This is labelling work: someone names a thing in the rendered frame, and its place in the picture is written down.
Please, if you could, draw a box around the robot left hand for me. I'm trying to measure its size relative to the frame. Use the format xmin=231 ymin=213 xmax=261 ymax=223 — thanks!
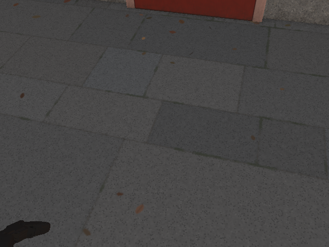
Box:
xmin=0 ymin=220 xmax=50 ymax=247

